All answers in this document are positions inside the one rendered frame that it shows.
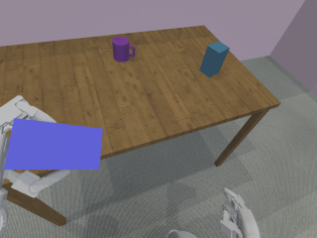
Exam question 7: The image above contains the table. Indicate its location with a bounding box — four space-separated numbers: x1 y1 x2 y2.
0 25 280 227

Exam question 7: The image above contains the robot left hand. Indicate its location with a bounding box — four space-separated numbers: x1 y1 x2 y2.
0 95 71 198

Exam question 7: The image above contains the robot right hand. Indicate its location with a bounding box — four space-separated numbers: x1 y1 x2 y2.
220 188 261 238

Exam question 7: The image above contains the sponge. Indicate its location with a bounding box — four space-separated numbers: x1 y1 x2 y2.
4 118 103 170

